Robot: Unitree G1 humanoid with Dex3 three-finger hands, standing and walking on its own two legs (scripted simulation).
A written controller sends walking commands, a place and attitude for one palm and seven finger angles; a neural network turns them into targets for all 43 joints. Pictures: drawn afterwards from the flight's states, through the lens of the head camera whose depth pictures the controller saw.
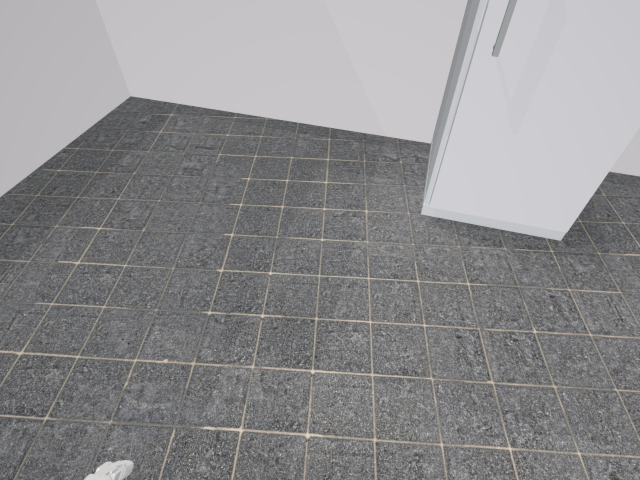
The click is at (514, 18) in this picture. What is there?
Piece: fridge door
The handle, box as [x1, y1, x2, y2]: [492, 0, 516, 56]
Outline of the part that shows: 516,0 509,0 496,42 493,46 492,55 494,56 498,55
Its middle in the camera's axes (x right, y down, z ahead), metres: +0.54 -0.70 +1.05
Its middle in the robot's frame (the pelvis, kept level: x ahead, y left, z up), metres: +1.30 -0.47 +0.19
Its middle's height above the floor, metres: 0.96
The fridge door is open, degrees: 0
